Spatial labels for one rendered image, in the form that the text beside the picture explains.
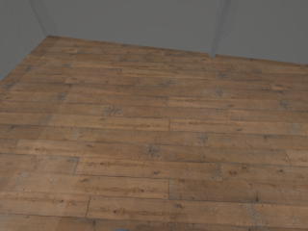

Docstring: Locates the panel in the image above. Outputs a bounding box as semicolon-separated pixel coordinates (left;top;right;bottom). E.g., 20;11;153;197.
209;0;232;58

